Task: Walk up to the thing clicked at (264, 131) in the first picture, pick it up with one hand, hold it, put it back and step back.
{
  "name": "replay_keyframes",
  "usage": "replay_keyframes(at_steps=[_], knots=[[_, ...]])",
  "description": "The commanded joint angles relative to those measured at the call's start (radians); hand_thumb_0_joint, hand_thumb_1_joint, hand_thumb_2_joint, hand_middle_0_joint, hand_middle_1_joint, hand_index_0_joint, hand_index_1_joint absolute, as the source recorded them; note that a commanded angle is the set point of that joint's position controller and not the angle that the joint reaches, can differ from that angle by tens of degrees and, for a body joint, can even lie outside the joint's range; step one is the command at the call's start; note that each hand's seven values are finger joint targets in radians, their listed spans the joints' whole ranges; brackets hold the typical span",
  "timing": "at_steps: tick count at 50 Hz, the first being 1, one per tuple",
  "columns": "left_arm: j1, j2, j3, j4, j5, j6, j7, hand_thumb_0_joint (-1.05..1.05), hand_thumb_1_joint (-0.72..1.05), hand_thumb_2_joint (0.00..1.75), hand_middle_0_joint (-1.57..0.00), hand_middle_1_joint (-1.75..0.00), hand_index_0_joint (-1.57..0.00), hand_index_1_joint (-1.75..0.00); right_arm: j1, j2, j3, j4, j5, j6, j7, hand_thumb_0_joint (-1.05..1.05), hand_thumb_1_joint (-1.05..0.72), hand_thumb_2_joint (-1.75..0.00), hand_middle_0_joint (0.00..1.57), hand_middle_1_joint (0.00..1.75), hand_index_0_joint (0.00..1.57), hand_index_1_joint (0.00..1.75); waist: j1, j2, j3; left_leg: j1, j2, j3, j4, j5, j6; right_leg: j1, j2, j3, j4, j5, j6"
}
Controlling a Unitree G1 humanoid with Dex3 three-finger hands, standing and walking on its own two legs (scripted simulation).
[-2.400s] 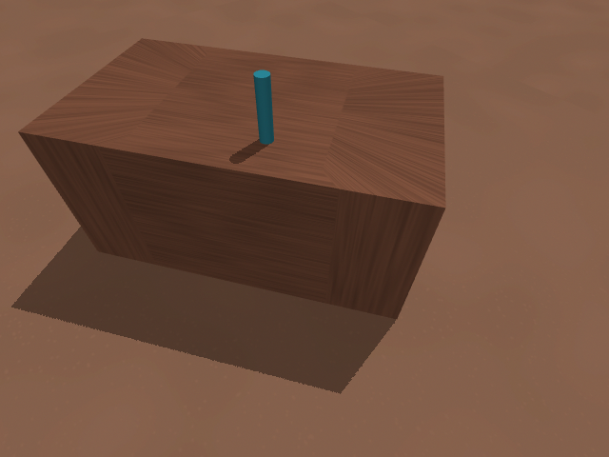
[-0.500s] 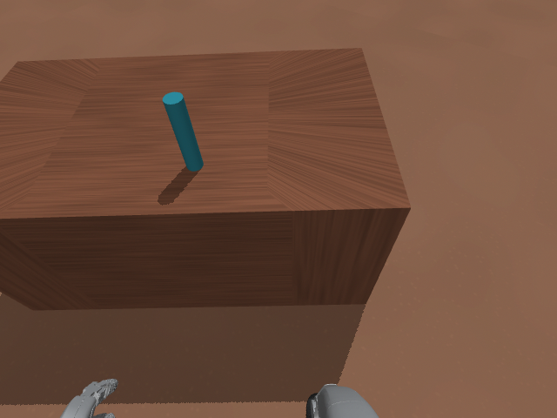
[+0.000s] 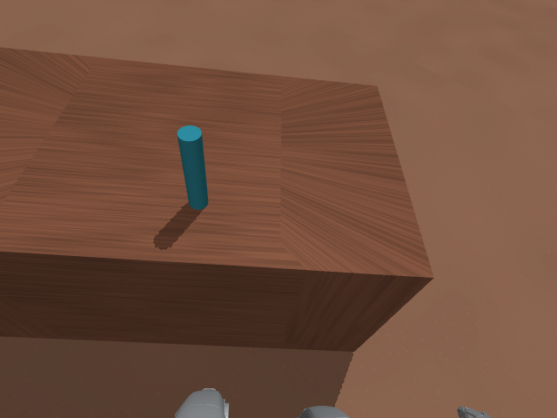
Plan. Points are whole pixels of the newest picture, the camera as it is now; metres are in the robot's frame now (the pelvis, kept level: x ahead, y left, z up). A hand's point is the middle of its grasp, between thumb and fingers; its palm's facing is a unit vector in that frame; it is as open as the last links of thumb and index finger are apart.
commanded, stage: walk up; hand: left
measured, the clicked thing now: (194, 171) +0.55 +0.20 -0.05
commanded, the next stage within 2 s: stand in 1.44 s
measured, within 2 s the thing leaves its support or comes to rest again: neither
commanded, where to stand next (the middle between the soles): +0.08 -0.02 m, yaw +0 degrees
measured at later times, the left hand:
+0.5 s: hand out of the picture +0.11 +0.24 -0.13, palm faces -0.05 -0.92 -0.39, open 7.4 cm
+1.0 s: hand (122, 411) +0.13 +0.23 -0.13, palm faces -0.04 -0.95 -0.31, open 7.4 cm
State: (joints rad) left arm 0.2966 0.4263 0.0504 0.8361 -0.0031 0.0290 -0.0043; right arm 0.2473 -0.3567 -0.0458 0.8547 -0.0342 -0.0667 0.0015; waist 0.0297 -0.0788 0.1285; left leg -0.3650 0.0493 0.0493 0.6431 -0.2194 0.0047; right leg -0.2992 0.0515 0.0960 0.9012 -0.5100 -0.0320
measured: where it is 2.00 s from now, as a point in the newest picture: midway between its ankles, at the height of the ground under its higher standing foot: outside the picture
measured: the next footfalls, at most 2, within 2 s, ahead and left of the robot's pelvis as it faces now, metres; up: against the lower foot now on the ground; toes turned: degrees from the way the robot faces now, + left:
right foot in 0.26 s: +0.05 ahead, -0.15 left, +0.00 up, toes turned -2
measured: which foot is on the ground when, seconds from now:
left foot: down 0.00-1.00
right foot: up 0.00-0.24, down 0.26-1.00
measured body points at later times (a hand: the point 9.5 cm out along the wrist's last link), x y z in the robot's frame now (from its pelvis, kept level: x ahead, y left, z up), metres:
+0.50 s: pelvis +0.02 -0.02 +0.00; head +0.04 -0.04 +0.45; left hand +0.11 +0.29 -0.11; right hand +0.11 -0.32 -0.13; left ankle +0.08 +0.12 -0.72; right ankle +0.01 -0.15 -0.72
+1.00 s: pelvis +0.02 -0.02 +0.02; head +0.03 +0.00 +0.47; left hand +0.13 +0.28 -0.11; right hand +0.08 -0.32 -0.10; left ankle +0.08 +0.12 -0.72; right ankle +0.01 -0.15 -0.72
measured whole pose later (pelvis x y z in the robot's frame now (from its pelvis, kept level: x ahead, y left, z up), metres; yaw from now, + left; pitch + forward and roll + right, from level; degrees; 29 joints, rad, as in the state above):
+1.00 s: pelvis +0.02 -0.02 +0.02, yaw -1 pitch -3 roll -1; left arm 0.07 0.35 0.02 1.10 0.00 0.01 -0.02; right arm 0.12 -0.36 0.00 1.12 -0.01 -0.02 0.02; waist -0.02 -0.01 0.06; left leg -0.22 0.05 0.01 0.40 -0.13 -0.03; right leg -0.12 -0.02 -0.02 0.38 -0.22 0.02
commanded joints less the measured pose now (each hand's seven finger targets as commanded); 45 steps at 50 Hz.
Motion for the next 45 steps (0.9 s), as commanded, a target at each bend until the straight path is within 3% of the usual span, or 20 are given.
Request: replay_keyframes(at_steps=[1, 3, 5, 9, 12, 13, 14, 15, 16, 17, 18, 19, 20, 21, 23, 24, 26, 33, 42, 45], knots=[[0.071, 0.184, 0.050, -0.015, 0.004, -0.013, 0.008, 0.00, 0.90, 0.90, -0.20, -0.30, -0.20, -0.30, -0.032, -0.290, -0.071, -0.093, 0.011, -0.017, -0.033, 0.00, -0.90, -0.90, 0.20, 0.30, 0.20, 0.30, -0.011, 0.267, -0.127, 0.134, 0.252, -0.296, -0.310, 0.032, 0.161, -0.113, -0.045, 0.051, 0.135, -0.028, -0.004], [0.068, 0.179, 0.048, 0.007, 0.003, -0.011, 0.001, 0.00, 0.90, 0.90, -0.20, -0.30, -0.20, -0.30, -0.025, -0.299, -0.067, -0.078, 0.013, -0.014, -0.031, 0.00, -0.90, -0.90, 0.20, 0.30, 0.20, 0.30, -0.017, 0.294, -0.113, 0.109, 0.219, -0.214, -0.287, 0.057, 0.157, -0.104, -0.048, 0.014, 0.098, 0.001, 0.006], [0.055, 0.161, 0.041, 0.022, 0.003, -0.010, -0.003, 0.00, 0.90, 0.90, -0.20, -0.30, -0.20, -0.30, -0.034, -0.298, -0.065, -0.076, 0.011, -0.006, -0.028, 0.00, -0.90, -0.90, 0.20, 0.30, 0.20, 0.30, -0.025, 0.308, -0.113, 0.143, 0.207, -0.188, -0.275, 0.052, 0.164, -0.106, -0.054, -0.022, 0.011, 0.005, 0.018], [0.055, 0.146, 0.037, 0.054, 0.008, -0.025, 0.002, 0.00, 0.90, 0.90, -0.20, -0.30, -0.20, -0.30, -0.071, -0.302, -0.064, -0.083, 0.012, 0.014, -0.021, 0.00, -0.90, -0.90, 0.20, 0.30, 0.20, 0.30, -0.024, 0.301, -0.158, 0.134, 0.235, -0.167, -0.201, 0.151, 0.194, -0.011, -0.069, -0.110, -0.150, 0.046, 0.028], [0.079, 0.136, 0.047, 0.092, 0.020, -0.040, 0.009, 0.00, 0.90, 0.90, -0.20, -0.30, -0.20, -0.30, -0.109, -0.282, -0.050, -0.077, 0.028, 0.036, -0.015, 0.00, -0.90, -0.90, 0.20, 0.30, 0.20, 0.30, 0.011, 0.238, -0.168, 0.052, 0.197, -0.130, -0.074, 0.194, 0.148, 0.139, -0.045, -0.137, -0.380, 0.226, 0.009], [0.066, 0.158, 0.053, 0.088, 0.027, -0.049, 0.014, 0.00, 0.90, 0.90, -0.20, -0.30, -0.20, -0.30, -0.115, -0.245, -0.037, -0.075, 0.037, 0.040, -0.013, 0.00, -0.90, -0.90, 0.20, 0.30, 0.20, 0.30, 0.017, 0.163, -0.173, 0.033, 0.171, -0.109, -0.011, 0.187, 0.104, 0.156, -0.076, -0.074, -0.435, 0.293, -0.008], [0.015, 0.213, 0.062, 0.070, 0.039, -0.059, 0.017, 0.00, 0.90, 0.90, -0.20, -0.30, -0.20, -0.30, -0.104, -0.197, -0.024, -0.080, 0.050, 0.045, -0.013, 0.00, -0.90, -0.90, 0.20, 0.30, 0.20, 0.30, -0.014, 0.000, -0.146, -0.020, 0.093, -0.066, 0.083, 0.108, 0.047, 0.114, -0.201, 0.142, -0.481, 0.357, -0.054], [-0.063, 0.242, 0.057, 0.045, 0.033, -0.064, 0.015, 0.00, 0.90, 0.90, -0.20, -0.30, -0.20, -0.30, -0.112, -0.163, -0.014, -0.073, 0.053, 0.050, -0.015, 0.00, -0.90, -0.90, 0.20, 0.30, 0.20, 0.30, -0.038, -0.066, -0.089, -0.010, -0.001, -0.021, 0.093, -0.144, 0.007, -0.003, -0.322, 0.284, -0.548, 0.334, -0.129], [-0.156, 0.260, 0.048, 0.026, 0.031, -0.062, 0.011, 0.00, 0.90, 0.90, -0.20, -0.30, -0.20, -0.30, -0.106, -0.194, -0.027, -0.039, 0.051, 0.053, -0.018, 0.00, -0.90, -0.90, 0.20, 0.30, 0.20, 0.30, -0.052, -0.088, -0.093, 0.142, -0.001, -0.052, 0.133, -0.268, 0.012, -0.147, -0.362, 0.285, -0.525, 0.361, -0.193], [-0.196, 0.224, 0.040, 0.022, 0.027, -0.061, 0.009, 0.00, 0.90, 0.90, -0.20, -0.30, -0.20, -0.30, -0.070, -0.204, -0.030, -0.010, 0.046, 0.050, -0.015, 0.00, -0.90, -0.90, 0.20, 0.30, 0.20, 0.30, -0.078, -0.078, -0.078, 0.204, 0.014, -0.061, 0.079, -0.226, 0.016, -0.187, -0.316, 0.211, -0.486, 0.367, -0.163], [-0.190, 0.201, 0.032, 0.031, 0.023, -0.059, 0.008, 0.00, 0.90, 0.90, -0.20, -0.30, -0.20, -0.30, -0.081, -0.216, -0.030, 0.005, 0.047, 0.044, -0.010, 0.00, -0.90, -0.90, 0.20, 0.30, 0.20, 0.30, -0.076, -0.060, -0.068, 0.204, 0.016, -0.056, -0.006, -0.133, 0.021, -0.171, -0.262, 0.125, -0.473, 0.376, -0.110], [-0.191, 0.184, 0.027, 0.039, 0.019, -0.060, 0.012, 0.00, 0.90, 0.90, -0.20, -0.30, -0.20, -0.30, -0.099, -0.228, -0.031, 0.019, 0.051, 0.039, -0.007, 0.00, -0.90, -0.90, 0.20, 0.30, 0.20, 0.30, -0.070, -0.034, -0.082, 0.200, 0.042, -0.061, -0.068, 0.061, 0.024, -0.103, -0.213, 0.044, -0.447, 0.407, -0.059], [-0.187, 0.172, 0.025, 0.050, 0.014, -0.061, 0.013, 0.00, 0.90, 0.90, -0.20, -0.30, -0.20, -0.30, -0.106, -0.228, -0.030, 0.032, 0.052, 0.035, -0.006, 0.00, -0.90, -0.90, 0.20, 0.30, 0.20, 0.30, -0.061, -0.035, -0.125, 0.208, 0.069, -0.092, -0.092, 0.199, 0.035, -0.044, -0.181, 0.008, -0.410, 0.454, -0.028], [-0.169, 0.168, 0.025, 0.061, 0.010, -0.059, 0.011, 0.00, 0.90, 0.90, -0.20, -0.30, -0.20, -0.30, -0.112, -0.228, -0.025, 0.036, 0.049, 0.032, -0.006, 0.00, -0.90, -0.90, 0.20, 0.30, 0.20, 0.30, -0.041, -0.045, -0.157, 0.205, 0.082, -0.116, -0.103, 0.234, 0.048, -0.002, -0.160, 0.001, -0.400, 0.448, -0.016], [-0.143, 0.170, 0.024, 0.073, 0.007, -0.055, 0.009, 0.00, 0.90, 0.90, -0.20, -0.30, -0.20, -0.30, -0.135, -0.234, -0.014, 0.049, 0.043, 0.032, -0.003, 0.00, -0.90, -0.90, 0.20, 0.30, 0.20, 0.30, -0.015, -0.034, -0.163, 0.182, 0.078, -0.118, -0.113, 0.150, 0.047, 0.027, -0.171, 0.026, -0.453, 0.311, -0.020], [-0.166, 0.171, 0.020, 0.079, 0.011, -0.055, 0.009, 0.00, 0.90, 0.90, -0.20, -0.30, -0.20, -0.30, -0.144, -0.228, -0.011, 0.063, 0.041, 0.033, -0.001, 0.00, -0.90, -0.90, 0.20, 0.30, 0.20, 0.30, -0.023, -0.029, -0.147, 0.172, 0.066, -0.108, -0.122, 0.136, 0.036, 0.035, -0.181, 0.034, -0.475, 0.289, -0.021], [-0.212, 0.169, 0.020, 0.094, 0.009, -0.052, 0.010, 0.00, 0.90, 0.90, -0.20, -0.30, -0.20, -0.30, -0.152, -0.223, -0.008, 0.091, 0.039, 0.034, 0.000, 0.00, -0.90, -0.90, 0.20, 0.30, 0.20, 0.30, -0.034, 0.005, -0.128, 0.182, 0.060, -0.099, -0.164, 0.144, 0.017, 0.037, -0.186, 0.031, -0.489, 0.302, -0.025], [-0.258, 0.154, 0.014, 0.134, 0.002, -0.046, 0.007, 0.00, 0.90, 0.90, -0.20, -0.30, -0.20, -0.30, -0.161, -0.220, 0.008, 0.158, 0.034, 0.027, 0.000, 0.00, -0.90, -0.90, 0.20, 0.30, 0.20, 0.30, -0.025, 0.066, -0.151, 0.188, 0.079, -0.116, -0.244, 0.183, 0.015, 0.131, -0.170, -0.005, -0.542, 0.336, -0.013], [-0.287, 0.142, 0.012, 0.178, 0.006, -0.041, -0.002, 0.00, 0.90, 0.90, -0.20, -0.30, -0.20, -0.30, -0.191, -0.219, 0.009, 0.189, 0.027, 0.025, -0.001, 0.00, -0.90, -0.90, 0.20, 0.30, 0.20, 0.30, -0.027, 0.111, -0.135, 0.150, 0.085, -0.136, -0.321, 0.046, 0.011, 0.160, -0.162, -0.020, -0.594, 0.273, -0.008], [-0.287, 0.139, 0.014, 0.191, 0.005, -0.041, -0.004, 0.00, 0.90, 0.90, -0.20, -0.30, -0.20, -0.30, -0.187, -0.220, 0.008, 0.196, 0.027, 0.024, -0.001, 0.00, -0.90, -0.90, 0.20, 0.30, 0.20, 0.30, -0.028, 0.118, -0.144, 0.155, 0.092, -0.144, -0.332, 0.062, 0.010, 0.169, -0.161, -0.027, -0.596, 0.287, -0.006]])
